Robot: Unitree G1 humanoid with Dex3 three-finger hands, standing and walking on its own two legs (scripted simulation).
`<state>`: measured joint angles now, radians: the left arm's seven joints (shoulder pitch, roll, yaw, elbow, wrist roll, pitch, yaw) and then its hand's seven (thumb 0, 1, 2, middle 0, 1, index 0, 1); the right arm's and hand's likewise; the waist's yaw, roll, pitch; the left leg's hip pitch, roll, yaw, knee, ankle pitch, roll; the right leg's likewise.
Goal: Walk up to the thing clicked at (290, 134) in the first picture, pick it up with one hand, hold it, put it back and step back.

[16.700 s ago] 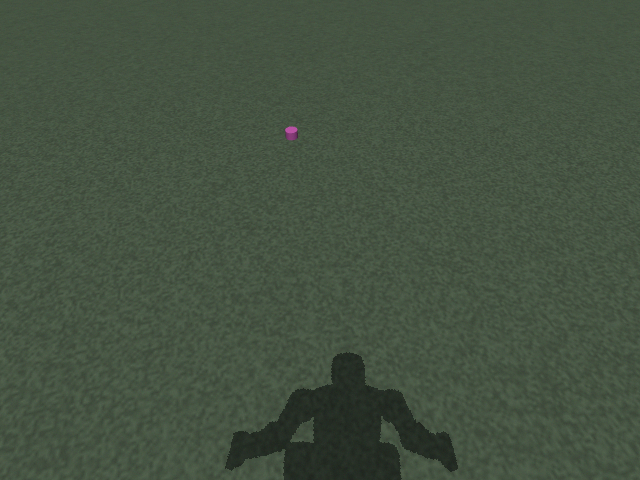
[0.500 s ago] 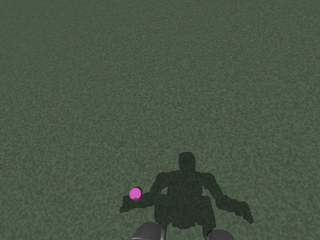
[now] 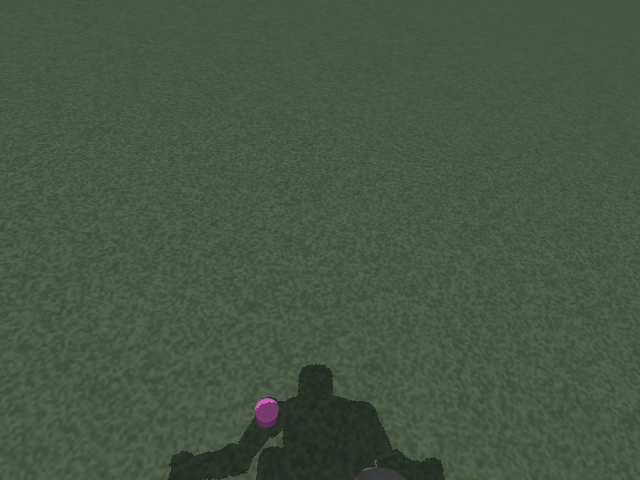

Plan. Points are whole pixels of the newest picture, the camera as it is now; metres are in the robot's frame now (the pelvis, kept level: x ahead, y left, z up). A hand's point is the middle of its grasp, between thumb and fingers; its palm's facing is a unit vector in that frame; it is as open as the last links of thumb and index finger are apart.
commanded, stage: walk up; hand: left
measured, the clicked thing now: (266, 412) +0.47 +0.11 -0.74
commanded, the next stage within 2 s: stand in 1.28 s
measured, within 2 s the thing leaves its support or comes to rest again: neither
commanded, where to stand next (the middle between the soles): +0.07 -0.04 m, yaw -5 degrees
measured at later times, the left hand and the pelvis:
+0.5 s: hand (208, 474) +0.18 +0.16 -0.15, palm faces -0.15 -0.91 -0.38, open 7.4 cm; pelvis +0.01 -0.07 -0.02, yaw -6 degrees
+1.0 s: hand out of the picture +0.03 +0.27 -0.17, palm faces -0.06 -0.94 -0.34, open 7.4 cm; pelvis -0.06 -0.02 -0.01, yaw -5 degrees
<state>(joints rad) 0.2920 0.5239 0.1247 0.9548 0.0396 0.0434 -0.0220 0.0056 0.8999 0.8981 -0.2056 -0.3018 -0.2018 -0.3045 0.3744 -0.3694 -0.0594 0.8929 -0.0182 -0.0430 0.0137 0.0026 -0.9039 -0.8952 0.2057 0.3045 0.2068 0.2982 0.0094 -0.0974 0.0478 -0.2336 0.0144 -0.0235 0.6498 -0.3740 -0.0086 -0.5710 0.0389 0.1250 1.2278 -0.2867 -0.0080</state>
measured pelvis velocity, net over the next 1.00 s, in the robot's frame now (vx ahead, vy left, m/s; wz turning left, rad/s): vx -0.06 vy -0.02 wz -0.09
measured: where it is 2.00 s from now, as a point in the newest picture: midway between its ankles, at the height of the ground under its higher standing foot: outside the picture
